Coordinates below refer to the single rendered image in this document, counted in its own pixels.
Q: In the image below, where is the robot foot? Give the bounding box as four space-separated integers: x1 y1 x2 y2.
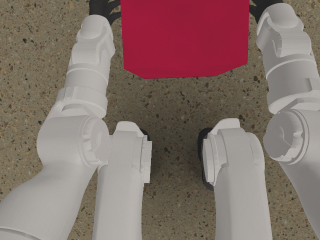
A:
197 127 214 191
140 129 150 141

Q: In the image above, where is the left robot hand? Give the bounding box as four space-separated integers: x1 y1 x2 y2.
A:
89 0 121 27

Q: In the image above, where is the left robot forearm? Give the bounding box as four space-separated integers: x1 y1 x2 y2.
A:
36 14 116 153

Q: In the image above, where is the right robot hand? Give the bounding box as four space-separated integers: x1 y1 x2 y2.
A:
249 0 283 24

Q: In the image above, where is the right robot forearm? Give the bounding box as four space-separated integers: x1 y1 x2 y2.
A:
256 3 320 115

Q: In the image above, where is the carton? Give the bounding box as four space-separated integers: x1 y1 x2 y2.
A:
120 0 250 79

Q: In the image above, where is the left robot foot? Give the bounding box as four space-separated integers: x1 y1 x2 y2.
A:
140 129 150 141

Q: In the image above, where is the right robot foot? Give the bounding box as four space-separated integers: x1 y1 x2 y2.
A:
197 127 214 191

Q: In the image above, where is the robot right upper arm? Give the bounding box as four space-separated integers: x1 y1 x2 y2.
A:
263 108 320 240

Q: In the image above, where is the robot left upper arm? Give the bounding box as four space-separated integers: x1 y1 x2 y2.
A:
0 115 112 240

